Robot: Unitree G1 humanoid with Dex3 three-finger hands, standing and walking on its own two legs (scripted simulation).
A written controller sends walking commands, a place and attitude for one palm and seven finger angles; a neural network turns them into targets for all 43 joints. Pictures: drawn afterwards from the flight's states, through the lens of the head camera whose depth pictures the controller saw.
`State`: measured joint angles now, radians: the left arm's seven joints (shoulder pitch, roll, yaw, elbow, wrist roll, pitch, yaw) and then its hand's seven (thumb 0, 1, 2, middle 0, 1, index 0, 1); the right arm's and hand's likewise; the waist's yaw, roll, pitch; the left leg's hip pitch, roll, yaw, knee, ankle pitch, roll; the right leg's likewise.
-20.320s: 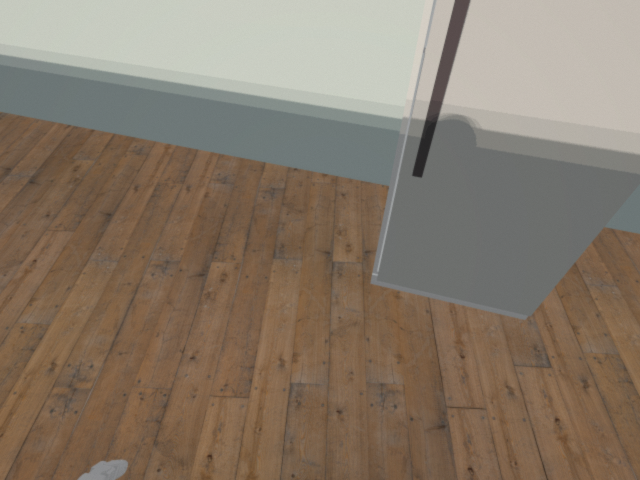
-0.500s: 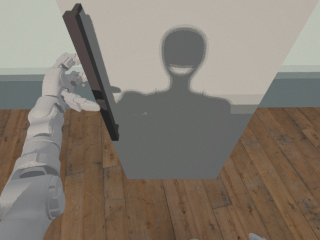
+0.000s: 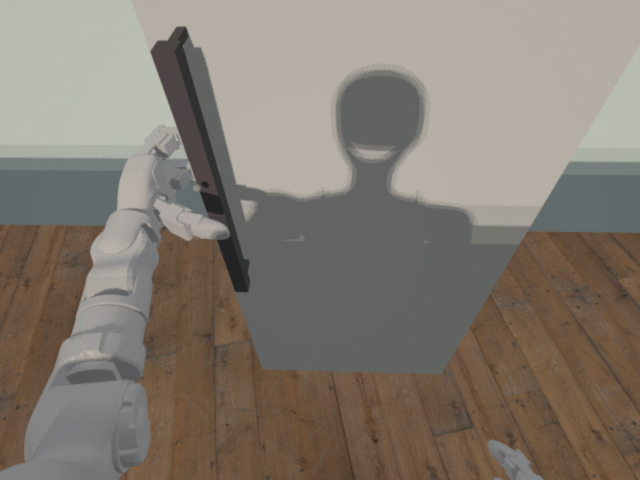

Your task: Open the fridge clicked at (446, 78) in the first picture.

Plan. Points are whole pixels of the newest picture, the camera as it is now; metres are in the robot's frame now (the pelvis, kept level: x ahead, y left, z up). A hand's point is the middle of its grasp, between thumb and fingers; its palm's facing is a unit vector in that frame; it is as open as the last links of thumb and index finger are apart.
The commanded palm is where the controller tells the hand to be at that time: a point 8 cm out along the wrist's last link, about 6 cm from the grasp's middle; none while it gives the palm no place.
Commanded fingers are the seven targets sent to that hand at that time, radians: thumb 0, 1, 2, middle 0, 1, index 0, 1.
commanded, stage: slide the fingers in behind the handle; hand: left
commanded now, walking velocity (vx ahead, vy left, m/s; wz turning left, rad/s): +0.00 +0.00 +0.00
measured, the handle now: (219, 192) +0.48 +0.17 +0.09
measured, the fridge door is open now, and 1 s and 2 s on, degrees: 0 0 0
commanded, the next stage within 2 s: grip the handle and tug to test in 0.92 s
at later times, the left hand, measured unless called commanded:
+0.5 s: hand (211, 187) +0.42 +0.15 +0.15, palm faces +0.00 -1.00 +0.00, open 14.0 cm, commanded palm +0.39 +0.20 +0.15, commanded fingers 0.00 -0.50 0.30 -0.30 -1.20 -0.30 -1.20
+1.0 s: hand (215, 187) +0.42 +0.15 +0.15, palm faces +0.00 -1.00 -0.01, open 14.0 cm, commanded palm +0.39 +0.20 +0.15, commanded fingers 0.00 -0.50 0.30 -0.30 -1.20 -0.30 -1.20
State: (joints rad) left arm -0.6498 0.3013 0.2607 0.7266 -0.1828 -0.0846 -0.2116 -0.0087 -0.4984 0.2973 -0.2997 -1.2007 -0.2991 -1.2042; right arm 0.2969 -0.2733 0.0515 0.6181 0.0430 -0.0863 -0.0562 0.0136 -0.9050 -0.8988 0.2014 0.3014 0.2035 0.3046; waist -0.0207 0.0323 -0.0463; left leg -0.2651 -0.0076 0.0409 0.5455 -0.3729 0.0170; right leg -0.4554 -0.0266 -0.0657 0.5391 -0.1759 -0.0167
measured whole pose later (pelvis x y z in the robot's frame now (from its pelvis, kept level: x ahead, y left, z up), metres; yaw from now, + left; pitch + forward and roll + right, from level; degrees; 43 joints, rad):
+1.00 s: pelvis -0.01 -0.01 +0.00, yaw +0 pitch +4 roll +1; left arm -0.71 0.28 0.24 0.81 -0.16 -0.12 -0.15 -0.01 -0.50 0.30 -0.30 -1.20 -0.30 -1.20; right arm 0.30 -0.27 0.05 0.64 0.04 -0.10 -0.07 0.01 -0.91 -0.90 0.20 0.30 0.20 0.30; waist -0.03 0.03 -0.03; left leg -0.27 -0.01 0.05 0.54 -0.35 0.01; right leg -0.46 -0.03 -0.06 0.53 -0.15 -0.02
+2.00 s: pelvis +0.00 +0.00 +0.00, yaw +0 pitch +5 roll +0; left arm -0.65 0.24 0.23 0.70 -0.16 -0.08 -0.12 0.01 0.69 0.81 -0.37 -1.39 -0.34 -1.38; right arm 0.30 -0.26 0.04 0.63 0.03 -0.08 -0.05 0.01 -0.91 -0.90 0.20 0.30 0.20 0.30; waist -0.02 0.04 -0.05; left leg -0.24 -0.01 0.05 0.52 -0.36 0.01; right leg -0.44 -0.02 -0.06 0.52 -0.16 -0.02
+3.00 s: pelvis +0.04 +0.01 +0.01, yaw -2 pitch +4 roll -1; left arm -0.20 0.15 0.16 0.05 -0.18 0.13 -0.09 0.01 0.71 0.74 -0.30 -1.38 -0.27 -1.34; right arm 0.25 -0.23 0.04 0.55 0.03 -0.01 -0.02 0.02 -0.91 -0.90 0.20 0.30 0.20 0.30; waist 0.00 0.06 -0.08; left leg -0.12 0.00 0.07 0.46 -0.38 0.02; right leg -0.34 0.00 -0.04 0.48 -0.20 0.00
